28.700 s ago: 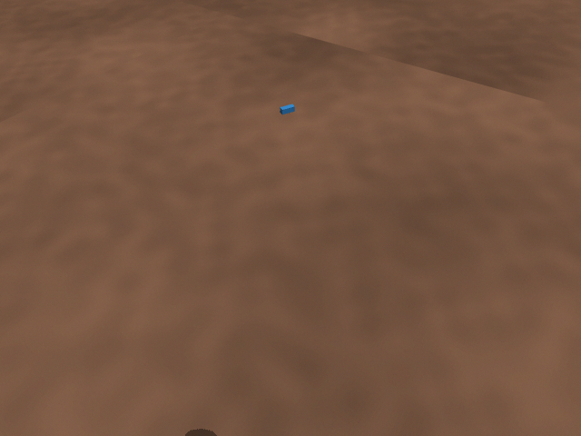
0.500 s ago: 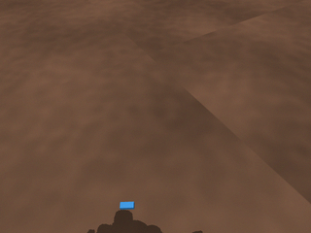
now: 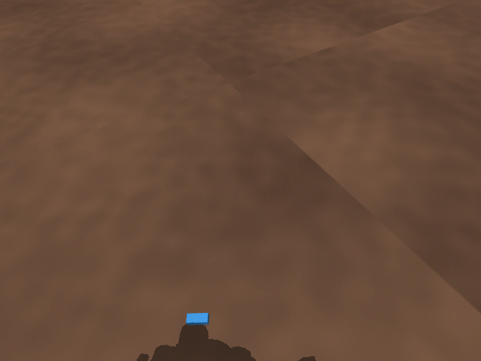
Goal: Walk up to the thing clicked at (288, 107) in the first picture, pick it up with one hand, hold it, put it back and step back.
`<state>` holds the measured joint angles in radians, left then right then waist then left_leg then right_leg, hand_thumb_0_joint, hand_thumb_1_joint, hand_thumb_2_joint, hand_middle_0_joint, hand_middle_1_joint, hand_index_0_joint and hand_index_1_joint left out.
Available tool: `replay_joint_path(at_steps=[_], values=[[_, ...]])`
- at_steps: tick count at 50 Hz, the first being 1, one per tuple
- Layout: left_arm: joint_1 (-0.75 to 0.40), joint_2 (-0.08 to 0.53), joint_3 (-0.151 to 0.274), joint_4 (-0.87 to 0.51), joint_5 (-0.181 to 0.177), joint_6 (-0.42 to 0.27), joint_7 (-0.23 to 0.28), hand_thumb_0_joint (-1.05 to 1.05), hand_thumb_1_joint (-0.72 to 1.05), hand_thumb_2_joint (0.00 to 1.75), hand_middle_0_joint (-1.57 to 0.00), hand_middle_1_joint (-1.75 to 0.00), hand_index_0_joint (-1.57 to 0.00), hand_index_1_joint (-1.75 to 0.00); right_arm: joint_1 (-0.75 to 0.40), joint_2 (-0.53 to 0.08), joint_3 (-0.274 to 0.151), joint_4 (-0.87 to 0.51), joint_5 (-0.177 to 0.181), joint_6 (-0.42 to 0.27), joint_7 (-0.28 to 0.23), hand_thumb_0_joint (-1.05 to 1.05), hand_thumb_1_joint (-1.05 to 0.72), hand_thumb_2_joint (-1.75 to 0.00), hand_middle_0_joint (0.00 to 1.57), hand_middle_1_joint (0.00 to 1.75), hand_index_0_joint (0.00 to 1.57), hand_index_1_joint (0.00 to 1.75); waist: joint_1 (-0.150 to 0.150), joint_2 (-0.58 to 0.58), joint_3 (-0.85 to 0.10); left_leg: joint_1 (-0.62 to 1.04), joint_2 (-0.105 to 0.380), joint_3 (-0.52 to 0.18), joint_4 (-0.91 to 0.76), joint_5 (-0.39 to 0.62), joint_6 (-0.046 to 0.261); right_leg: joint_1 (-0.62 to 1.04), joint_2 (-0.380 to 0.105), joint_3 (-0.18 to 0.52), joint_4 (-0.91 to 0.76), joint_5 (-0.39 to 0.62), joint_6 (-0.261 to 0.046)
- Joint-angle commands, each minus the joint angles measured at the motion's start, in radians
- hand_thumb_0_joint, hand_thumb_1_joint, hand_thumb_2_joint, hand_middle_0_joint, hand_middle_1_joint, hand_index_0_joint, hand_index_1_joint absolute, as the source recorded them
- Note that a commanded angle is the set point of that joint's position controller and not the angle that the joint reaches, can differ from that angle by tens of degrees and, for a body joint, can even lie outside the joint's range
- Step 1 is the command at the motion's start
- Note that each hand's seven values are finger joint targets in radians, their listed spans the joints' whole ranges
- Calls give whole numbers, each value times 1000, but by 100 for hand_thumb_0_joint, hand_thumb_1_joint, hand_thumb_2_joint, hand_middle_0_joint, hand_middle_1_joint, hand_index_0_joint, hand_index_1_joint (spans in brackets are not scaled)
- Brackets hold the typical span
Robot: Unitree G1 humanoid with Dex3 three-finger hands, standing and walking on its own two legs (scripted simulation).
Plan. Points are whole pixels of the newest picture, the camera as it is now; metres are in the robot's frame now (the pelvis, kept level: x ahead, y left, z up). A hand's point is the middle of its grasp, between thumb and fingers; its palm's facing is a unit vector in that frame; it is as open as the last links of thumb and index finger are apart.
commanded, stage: stand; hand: left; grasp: from above
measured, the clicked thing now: (197, 319) +0.39 +0.25 -0.77
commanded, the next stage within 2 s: rise first in 0.78 s
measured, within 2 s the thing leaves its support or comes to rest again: neither
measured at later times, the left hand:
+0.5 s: hand out of the picture +0.07 +0.25 -0.16, palm faces -0.03 -0.94 -0.34, open 7.4 cm
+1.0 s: hand out of the picture +0.11 +0.25 -0.16, palm faces +0.04 -0.94 -0.33, open 7.6 cm
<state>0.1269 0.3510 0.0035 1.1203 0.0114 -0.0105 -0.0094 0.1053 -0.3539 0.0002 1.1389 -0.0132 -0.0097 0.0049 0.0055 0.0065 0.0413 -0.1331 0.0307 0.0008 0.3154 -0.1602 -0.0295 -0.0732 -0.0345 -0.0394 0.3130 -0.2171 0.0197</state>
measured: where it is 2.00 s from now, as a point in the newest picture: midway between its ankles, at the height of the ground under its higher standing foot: outside the picture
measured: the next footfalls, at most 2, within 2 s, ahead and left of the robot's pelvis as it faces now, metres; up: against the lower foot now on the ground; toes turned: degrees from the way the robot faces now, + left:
none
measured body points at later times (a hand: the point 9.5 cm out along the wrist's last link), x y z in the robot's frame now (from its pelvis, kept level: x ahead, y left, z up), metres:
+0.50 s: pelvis +0.00 +0.00 +0.00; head +0.02 +0.00 +0.45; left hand +0.07 +0.30 -0.13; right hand +0.08 -0.30 -0.13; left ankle +0.01 +0.14 -0.75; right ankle -0.03 -0.13 -0.75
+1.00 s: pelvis -0.01 +0.00 -0.01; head +0.03 +0.00 +0.44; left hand +0.11 +0.30 -0.13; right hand +0.09 -0.29 -0.13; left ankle +0.01 +0.14 -0.75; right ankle -0.03 -0.13 -0.75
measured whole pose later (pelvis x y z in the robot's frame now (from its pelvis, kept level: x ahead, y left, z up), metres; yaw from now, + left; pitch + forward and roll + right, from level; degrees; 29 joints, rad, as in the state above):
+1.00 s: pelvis -0.01 +0.00 -0.01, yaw +0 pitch +2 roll +0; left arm 0.05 0.32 0.06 1.07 0.00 -0.03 0.00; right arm 0.18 -0.33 0.00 0.93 0.04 -0.03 -0.03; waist 0.00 0.01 0.05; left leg -0.25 0.03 -0.01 0.42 -0.20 -0.03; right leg -0.19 -0.04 -0.04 0.42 -0.26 0.02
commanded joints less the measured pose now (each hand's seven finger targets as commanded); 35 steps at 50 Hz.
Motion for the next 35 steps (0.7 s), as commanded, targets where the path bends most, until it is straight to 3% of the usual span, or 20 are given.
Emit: replay_joint_path(at_steps=[1, 16, 27, 35], values=[[-30, 218, 41, -59, 0, -20, 20, 0, 90, 90, -20, -30, -20, -30, -42, -211, -40, -62, 5, -20, -12, 0, -90, -90, 20, 30, 20, 30, -5, -8, -84, 61, 109, -68, -16, 218, 41, -8, -113, 79, -47, 212, -32], [-28, 220, 42, -60, 0, -20, 21, 0, 90, 90, -20, -30, -20, -30, -40, -208, -40, -64, 4, -15, -11, 0, -90, -90, 20, 30, 20, 30, -8, -12, -63, 49, 106, -65, -26, 158, 39, -17, -110, 83, -66, 165, -32], [-25, 221, 45, -63, 0, -19, 21, 0, 90, 90, -20, -30, -20, -30, -36, -207, -38, -69, 4, -19, -13, 0, -90, -90, 20, 30, 20, 30, -3, -5, -85, 65, 112, -62, -15, 237, 41, 5, -112, 80, -41, 244, -36], [-23, 214, 41, -61, 0, -19, 20, 0, 90, 90, -20, -30, -20, -30, -40, -212, -38, -70, 4, -17, -13, 0, -90, -90, 20, 30, 20, 30, -4, 1, -61, 60, 109, -63, -21, 186, 42, -14, -110, 81, -61, 190, -33]])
